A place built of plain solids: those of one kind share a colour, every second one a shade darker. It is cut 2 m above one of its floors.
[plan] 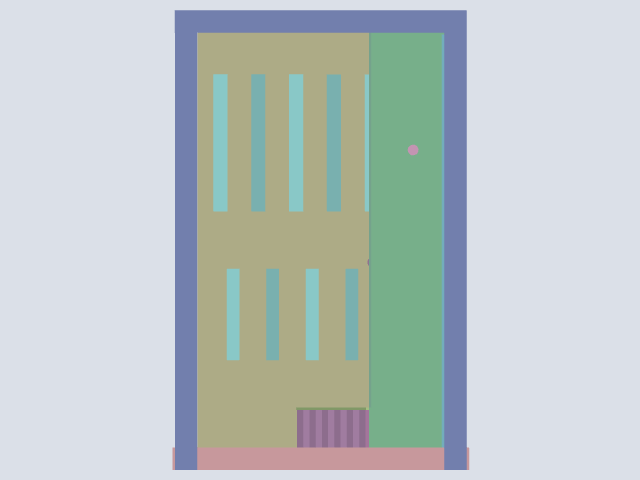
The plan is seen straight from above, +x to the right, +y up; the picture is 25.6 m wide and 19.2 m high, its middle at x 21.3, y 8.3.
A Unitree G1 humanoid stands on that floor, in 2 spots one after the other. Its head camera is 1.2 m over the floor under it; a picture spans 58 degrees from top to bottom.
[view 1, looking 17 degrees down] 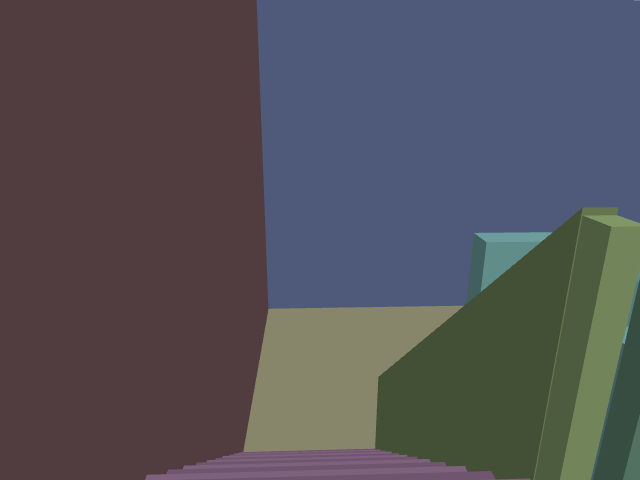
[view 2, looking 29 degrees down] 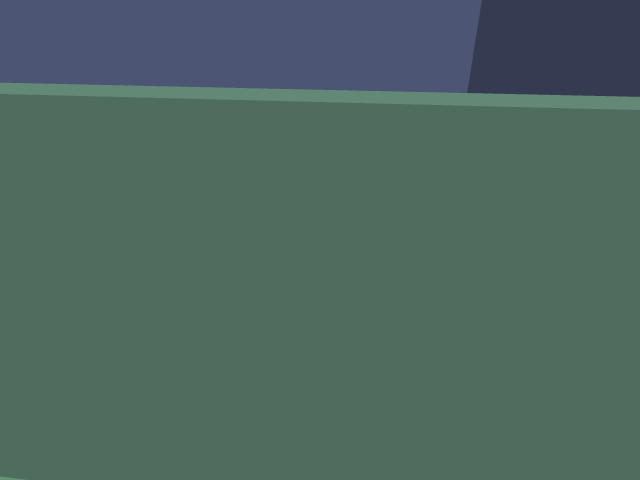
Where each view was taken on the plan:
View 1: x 24.26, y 0.75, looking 178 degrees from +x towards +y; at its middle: wall_wing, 8.23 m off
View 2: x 24.00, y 15.10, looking -173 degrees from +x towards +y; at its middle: mezz_rail_guard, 0.74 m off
